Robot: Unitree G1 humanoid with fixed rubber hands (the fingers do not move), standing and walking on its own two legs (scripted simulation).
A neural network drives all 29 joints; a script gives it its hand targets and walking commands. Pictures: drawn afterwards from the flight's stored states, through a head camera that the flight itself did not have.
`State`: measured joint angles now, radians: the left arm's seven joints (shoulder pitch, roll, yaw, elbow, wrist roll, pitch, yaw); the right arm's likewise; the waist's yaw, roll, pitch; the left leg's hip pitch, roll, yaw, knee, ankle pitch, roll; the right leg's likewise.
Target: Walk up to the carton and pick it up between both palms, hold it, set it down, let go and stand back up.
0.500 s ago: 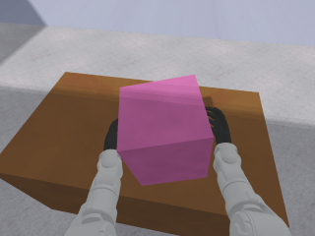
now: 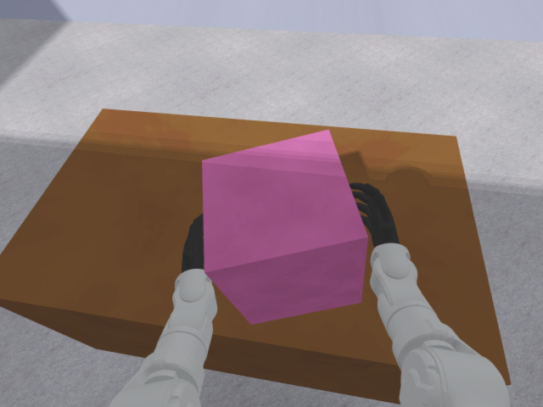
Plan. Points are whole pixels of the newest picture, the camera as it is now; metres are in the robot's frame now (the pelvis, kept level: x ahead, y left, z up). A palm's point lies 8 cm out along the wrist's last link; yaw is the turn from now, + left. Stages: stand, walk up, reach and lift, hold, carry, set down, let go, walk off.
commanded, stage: set down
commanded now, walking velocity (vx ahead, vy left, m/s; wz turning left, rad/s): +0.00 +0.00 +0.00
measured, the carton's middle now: (286, 235) +0.40 +0.02 -0.03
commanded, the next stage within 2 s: none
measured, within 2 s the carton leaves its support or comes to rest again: rests again in 0.84 s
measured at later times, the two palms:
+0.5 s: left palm (199, 280) +0.32 +0.17 -0.05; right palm (376, 251) +0.38 -0.13 -0.03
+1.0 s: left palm (186, 254) +0.35 +0.19 -0.02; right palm (397, 235) +0.40 -0.16 -0.02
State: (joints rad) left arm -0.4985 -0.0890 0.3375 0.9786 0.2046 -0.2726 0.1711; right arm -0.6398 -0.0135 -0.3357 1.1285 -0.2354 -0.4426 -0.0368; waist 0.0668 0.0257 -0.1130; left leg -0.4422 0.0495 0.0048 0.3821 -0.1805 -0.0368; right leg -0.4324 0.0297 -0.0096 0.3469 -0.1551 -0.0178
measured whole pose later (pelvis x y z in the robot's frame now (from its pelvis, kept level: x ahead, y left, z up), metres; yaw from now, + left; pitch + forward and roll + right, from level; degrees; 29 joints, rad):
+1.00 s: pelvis -0.04 +0.01 -0.04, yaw -2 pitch +25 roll -1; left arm -0.76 0.04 0.11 1.24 -0.13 -0.41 0.21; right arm -0.88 -0.26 0.06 1.40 0.24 -0.40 -0.03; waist 0.15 0.03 -0.28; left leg -0.90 0.07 0.02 0.75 -0.28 -0.03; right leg -0.91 0.04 0.01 0.71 -0.24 -0.01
